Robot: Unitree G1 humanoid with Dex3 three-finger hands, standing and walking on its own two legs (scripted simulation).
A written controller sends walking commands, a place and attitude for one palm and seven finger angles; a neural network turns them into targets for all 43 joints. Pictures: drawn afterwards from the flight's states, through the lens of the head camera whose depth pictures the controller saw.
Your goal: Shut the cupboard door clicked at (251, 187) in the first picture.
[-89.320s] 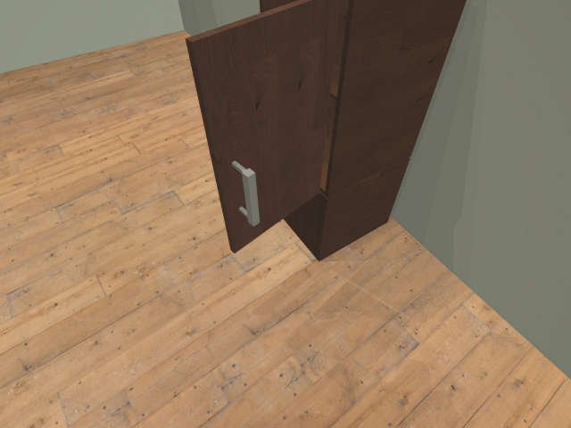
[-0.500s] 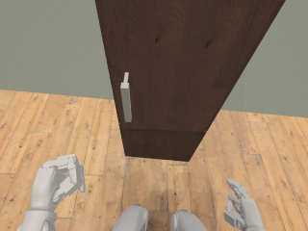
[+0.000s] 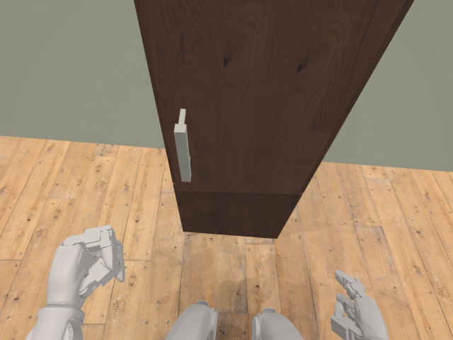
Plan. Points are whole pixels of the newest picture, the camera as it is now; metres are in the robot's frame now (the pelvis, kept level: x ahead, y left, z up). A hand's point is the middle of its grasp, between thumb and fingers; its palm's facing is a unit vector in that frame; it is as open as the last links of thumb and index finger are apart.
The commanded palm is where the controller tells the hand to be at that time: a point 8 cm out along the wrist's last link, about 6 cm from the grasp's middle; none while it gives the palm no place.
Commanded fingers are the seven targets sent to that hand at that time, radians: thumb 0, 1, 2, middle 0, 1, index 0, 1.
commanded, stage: bring the fist close to the handle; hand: left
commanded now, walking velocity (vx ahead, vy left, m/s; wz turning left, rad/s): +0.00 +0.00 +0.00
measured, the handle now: (184, 148) +0.48 +0.13 +0.00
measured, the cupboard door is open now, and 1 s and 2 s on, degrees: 3 3 0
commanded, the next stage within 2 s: push the door shut along its arc in 1.44 s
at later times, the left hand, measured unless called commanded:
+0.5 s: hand (163, 227) +0.30 +0.14 +0.02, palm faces +0.07 -1.00 -0.03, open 3.1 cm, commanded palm +0.27 +0.19 +0.02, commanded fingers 0.00 0.90 0.90 -1.30 -1.50 -1.30 -1.50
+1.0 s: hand (192, 191) +0.38 +0.10 +0.00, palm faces +0.06 -1.00 -0.03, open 3.1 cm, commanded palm +0.36 +0.15 +0.01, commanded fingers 0.00 0.90 0.90 -1.30 -1.50 -1.30 -1.50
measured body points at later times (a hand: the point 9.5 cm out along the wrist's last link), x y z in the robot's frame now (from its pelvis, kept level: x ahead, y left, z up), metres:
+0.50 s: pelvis +0.00 -0.03 -0.01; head +0.08 -0.02 +0.44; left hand +0.29 +0.19 +0.03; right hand +0.18 -0.26 -0.10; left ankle +0.03 +0.05 -0.63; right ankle +0.03 -0.10 -0.63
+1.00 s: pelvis +0.00 -0.03 -0.01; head +0.11 -0.03 +0.42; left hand +0.37 +0.16 +0.01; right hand +0.14 -0.28 -0.13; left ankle +0.03 +0.05 -0.63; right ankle +0.03 -0.10 -0.63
